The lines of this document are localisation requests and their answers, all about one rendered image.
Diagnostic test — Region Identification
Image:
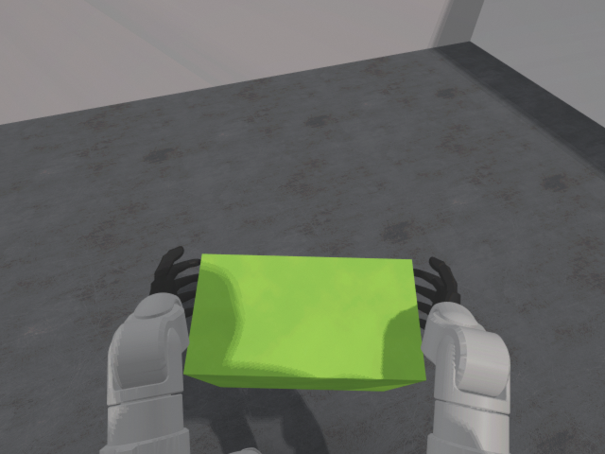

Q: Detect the carton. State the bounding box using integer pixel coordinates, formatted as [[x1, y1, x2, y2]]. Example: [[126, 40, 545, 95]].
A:
[[183, 253, 426, 392]]

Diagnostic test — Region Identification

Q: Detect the left robot hand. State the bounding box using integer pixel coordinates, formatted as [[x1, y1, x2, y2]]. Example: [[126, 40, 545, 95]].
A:
[[149, 246, 201, 318]]

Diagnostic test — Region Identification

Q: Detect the robot left forearm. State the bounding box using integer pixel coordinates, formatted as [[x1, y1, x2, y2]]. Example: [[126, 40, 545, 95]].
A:
[[99, 292, 190, 454]]

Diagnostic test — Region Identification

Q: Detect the right robot hand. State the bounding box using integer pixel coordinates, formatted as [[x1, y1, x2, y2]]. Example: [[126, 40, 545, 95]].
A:
[[413, 256, 460, 329]]

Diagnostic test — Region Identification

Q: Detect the robot right forearm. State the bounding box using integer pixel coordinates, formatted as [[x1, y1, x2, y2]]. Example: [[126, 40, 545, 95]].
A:
[[421, 302, 510, 454]]

